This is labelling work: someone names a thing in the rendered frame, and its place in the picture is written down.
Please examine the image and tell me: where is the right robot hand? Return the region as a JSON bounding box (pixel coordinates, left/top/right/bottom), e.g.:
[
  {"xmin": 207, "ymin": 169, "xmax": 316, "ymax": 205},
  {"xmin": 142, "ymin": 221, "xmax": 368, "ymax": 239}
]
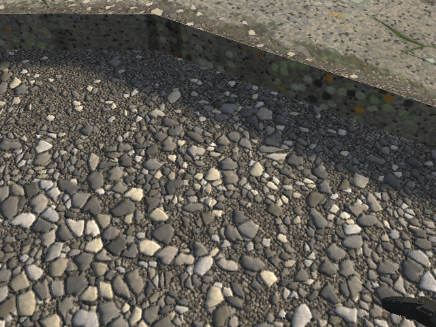
[{"xmin": 382, "ymin": 296, "xmax": 436, "ymax": 327}]

